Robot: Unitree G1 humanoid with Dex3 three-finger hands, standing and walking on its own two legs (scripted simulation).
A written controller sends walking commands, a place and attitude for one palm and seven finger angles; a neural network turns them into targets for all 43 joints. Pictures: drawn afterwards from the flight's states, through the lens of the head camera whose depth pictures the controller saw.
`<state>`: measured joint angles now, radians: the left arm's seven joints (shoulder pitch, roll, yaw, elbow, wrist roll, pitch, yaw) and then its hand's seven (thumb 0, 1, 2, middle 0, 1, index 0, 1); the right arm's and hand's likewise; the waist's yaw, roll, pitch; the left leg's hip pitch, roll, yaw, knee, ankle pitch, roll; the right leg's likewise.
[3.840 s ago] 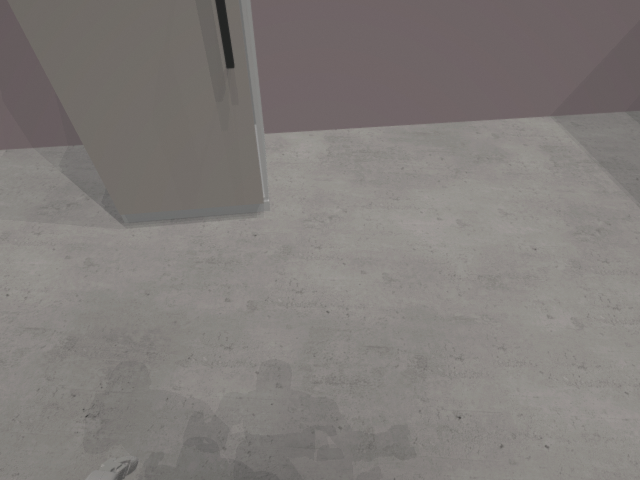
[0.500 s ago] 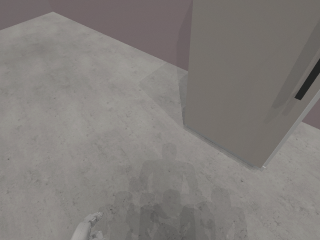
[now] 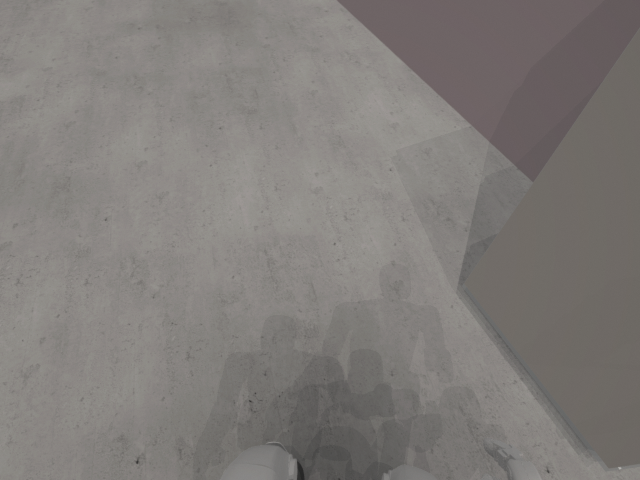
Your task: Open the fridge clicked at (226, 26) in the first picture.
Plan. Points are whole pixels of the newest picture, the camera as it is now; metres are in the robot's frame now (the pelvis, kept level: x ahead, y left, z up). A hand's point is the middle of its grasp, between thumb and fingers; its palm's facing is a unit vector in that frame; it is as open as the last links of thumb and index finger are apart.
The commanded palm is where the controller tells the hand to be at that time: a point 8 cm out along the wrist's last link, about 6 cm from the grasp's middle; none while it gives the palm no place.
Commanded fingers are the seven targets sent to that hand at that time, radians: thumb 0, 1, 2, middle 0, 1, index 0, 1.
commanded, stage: turn to face it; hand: right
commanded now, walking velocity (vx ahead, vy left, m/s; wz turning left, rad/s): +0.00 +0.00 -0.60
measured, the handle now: out of the picture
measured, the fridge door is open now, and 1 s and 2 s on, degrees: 0 0 0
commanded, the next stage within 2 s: take the last steps up to it in 1.80 s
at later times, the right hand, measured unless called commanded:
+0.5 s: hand out of the picture +0.07 -0.26 -0.16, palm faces +0.22 +0.96 -0.19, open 7.4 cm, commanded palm none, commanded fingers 0.00 -0.90 -0.90 0.20 0.30 0.20 0.30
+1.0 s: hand out of the picture +0.04 -0.20 -0.11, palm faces +0.46 +0.84 -0.29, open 7.4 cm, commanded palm none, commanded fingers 0.00 -0.90 -0.90 0.20 0.30 0.20 0.30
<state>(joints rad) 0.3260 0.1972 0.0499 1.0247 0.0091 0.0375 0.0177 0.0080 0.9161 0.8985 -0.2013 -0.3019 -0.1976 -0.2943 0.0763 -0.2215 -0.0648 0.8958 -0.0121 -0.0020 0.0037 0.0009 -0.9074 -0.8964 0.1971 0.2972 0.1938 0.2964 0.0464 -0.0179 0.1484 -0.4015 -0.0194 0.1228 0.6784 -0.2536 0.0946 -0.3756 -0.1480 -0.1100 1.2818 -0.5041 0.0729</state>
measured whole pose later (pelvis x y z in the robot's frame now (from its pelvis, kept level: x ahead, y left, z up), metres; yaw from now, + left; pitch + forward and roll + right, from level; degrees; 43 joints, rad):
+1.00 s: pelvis +0.04 +0.02 +0.03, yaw -29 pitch -1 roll -2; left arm 0.19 0.29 0.10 0.92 0.02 0.08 -0.03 0.01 0.91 0.90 -0.20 -0.30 -0.20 -0.29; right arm 0.18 -0.18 -0.03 0.88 -0.02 0.02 -0.02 0.00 -0.90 -0.90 0.20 0.30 0.20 0.30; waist 0.03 -0.04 0.05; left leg -0.21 0.08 0.10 0.51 -0.28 0.01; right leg -0.53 0.01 0.01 1.15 -0.36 0.06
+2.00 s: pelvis +0.02 +0.02 +0.03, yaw -58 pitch -2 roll -1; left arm 0.22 0.24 0.07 1.01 0.02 0.08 -0.02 0.01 0.91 0.90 -0.20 -0.30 -0.20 -0.29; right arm 0.24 -0.17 -0.03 0.94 -0.03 0.00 -0.01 0.00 -0.90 -0.90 0.20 0.30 0.20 0.30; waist 0.00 -0.02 0.06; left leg -0.21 0.09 0.16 0.48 -0.24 0.00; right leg -0.37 -0.03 -0.01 0.94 -0.42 0.05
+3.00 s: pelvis +0.14 -0.22 +0.02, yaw -60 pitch -1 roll +2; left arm 0.20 0.18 0.04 1.02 0.02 -0.02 0.01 0.01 0.94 0.90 -0.20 -0.30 -0.19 -0.29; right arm 0.22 -0.18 -0.04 1.07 -0.02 -0.03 -0.02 -0.01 -0.93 -0.90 0.20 0.30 0.20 0.30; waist 0.00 -0.03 0.05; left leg -0.19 -0.01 0.16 0.49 -0.27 0.03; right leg -0.39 -0.10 -0.07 0.66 -0.24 0.04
